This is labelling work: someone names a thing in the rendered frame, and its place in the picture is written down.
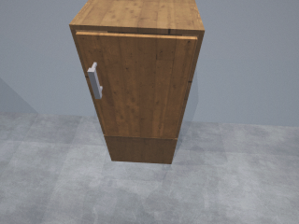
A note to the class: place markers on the cupboard door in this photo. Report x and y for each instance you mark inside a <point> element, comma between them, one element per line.
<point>144,80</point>

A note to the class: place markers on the handle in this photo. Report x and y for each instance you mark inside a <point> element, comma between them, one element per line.
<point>93,77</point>

